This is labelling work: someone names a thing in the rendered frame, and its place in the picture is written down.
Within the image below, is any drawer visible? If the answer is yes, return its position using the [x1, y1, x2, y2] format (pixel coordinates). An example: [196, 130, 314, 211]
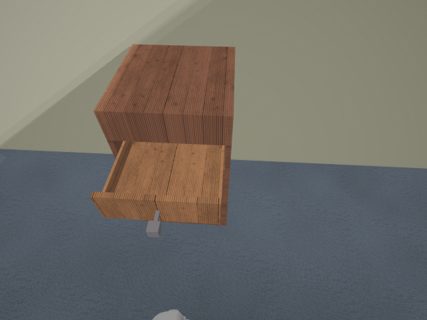
[90, 141, 225, 225]

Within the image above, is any handle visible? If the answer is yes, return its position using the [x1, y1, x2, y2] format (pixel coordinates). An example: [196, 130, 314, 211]
[146, 211, 162, 237]

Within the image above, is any cabinet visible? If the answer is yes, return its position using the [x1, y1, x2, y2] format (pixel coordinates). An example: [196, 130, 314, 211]
[94, 44, 236, 225]

